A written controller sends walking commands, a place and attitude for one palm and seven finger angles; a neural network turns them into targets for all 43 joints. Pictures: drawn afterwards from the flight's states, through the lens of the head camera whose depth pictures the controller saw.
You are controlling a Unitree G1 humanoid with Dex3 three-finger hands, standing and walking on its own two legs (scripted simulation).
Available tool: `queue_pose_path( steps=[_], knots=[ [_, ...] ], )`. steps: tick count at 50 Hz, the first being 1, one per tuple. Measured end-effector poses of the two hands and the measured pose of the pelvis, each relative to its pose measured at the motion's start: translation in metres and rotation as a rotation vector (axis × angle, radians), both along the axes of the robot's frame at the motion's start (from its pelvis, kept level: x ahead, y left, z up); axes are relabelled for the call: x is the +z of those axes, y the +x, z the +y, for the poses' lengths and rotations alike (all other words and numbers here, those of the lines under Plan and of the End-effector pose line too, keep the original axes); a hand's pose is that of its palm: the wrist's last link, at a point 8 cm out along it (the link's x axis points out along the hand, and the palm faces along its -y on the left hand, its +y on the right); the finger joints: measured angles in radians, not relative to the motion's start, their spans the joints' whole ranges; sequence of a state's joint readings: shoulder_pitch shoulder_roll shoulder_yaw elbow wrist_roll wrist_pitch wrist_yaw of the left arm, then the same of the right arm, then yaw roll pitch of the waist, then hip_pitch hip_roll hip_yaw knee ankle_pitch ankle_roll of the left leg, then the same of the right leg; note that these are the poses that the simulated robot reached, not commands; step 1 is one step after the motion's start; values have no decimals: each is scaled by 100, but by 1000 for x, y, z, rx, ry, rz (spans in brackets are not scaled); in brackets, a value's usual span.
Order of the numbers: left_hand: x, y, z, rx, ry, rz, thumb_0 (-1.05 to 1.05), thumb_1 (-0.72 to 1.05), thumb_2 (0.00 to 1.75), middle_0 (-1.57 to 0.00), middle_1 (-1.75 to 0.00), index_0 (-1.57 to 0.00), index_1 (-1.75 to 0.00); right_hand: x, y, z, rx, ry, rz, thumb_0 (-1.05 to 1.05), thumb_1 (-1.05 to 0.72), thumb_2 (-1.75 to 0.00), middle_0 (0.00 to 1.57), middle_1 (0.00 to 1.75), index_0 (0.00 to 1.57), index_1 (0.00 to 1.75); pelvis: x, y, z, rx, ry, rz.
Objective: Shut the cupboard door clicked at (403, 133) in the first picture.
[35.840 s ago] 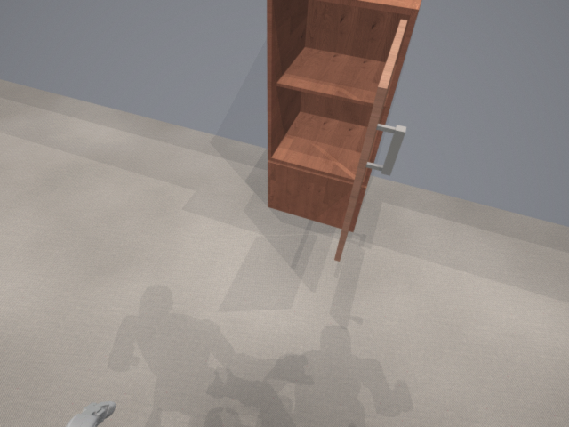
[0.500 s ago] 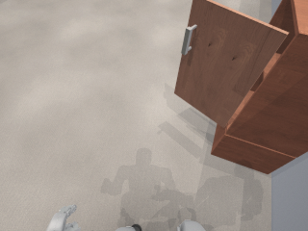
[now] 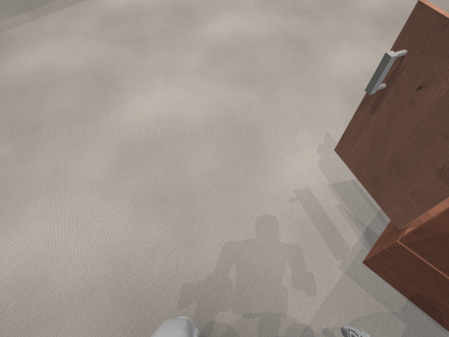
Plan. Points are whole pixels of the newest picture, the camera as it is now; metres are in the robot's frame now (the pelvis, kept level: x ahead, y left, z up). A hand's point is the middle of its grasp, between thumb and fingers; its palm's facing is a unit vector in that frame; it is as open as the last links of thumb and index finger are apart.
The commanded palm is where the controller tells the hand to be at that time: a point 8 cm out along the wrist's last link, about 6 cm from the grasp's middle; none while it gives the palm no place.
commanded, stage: walk to a spot facing it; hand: left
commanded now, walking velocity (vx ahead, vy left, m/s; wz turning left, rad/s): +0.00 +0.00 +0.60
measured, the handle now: (386, 72) +0.79 -0.40 -0.02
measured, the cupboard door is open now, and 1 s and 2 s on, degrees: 67 67 67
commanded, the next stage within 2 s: turn to face it in 1.44 s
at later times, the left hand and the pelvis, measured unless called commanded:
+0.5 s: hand out of the picture +0.05 +0.20 -0.14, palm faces +0.29 -0.91 -0.29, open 7.3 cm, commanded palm none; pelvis +0.02 -0.03 +0.00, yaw +17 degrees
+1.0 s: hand out of the picture +0.03 +0.28 -0.17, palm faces +0.58 -0.78 -0.21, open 7.4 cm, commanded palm none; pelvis +0.12 +0.08 +0.00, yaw +35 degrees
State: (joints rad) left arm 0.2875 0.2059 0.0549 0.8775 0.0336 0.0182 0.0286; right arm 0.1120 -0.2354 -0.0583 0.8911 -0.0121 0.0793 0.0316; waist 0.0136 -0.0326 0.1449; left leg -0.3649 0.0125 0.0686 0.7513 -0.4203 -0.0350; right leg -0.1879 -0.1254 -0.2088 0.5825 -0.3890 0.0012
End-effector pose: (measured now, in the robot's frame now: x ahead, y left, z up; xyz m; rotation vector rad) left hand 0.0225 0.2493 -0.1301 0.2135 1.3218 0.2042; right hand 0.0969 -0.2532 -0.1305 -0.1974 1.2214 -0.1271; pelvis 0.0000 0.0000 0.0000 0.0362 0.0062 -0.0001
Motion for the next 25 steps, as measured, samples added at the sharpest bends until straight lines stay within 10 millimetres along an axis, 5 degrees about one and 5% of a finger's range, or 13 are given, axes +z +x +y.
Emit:
queue_pose_path(
  steps=[6,13,19,25],
  knots=[
    [-22,-29,23,97,-11,54,0,91,90,-20,-30,-20,-30,9,49,24,121,-39,-123,1,-90,-90,20,29,19,30,-12,1,12,59,-12,-9],
    [0,3,28,126,8,-84,0,91,90,-20,-30,-20,-30,15,45,27,168,-41,-101,1,-90,-90,21,30,20,30,1,-2,5,134,-43,-14],
    [16,30,13,124,41,-214,0,91,90,-20,-30,-20,-30,-2,33,7,180,-4,-34,1,-90,-90,21,30,20,30,-4,6,-16,199,-43,-11],
    [20,6,-10,219,51,-204,0,91,90,-20,-30,-20,-30,-8,45,-8,227,3,34,1,-90,-90,20,29,20,30,-1,22,-27,291,-27,-9]
  ],
)
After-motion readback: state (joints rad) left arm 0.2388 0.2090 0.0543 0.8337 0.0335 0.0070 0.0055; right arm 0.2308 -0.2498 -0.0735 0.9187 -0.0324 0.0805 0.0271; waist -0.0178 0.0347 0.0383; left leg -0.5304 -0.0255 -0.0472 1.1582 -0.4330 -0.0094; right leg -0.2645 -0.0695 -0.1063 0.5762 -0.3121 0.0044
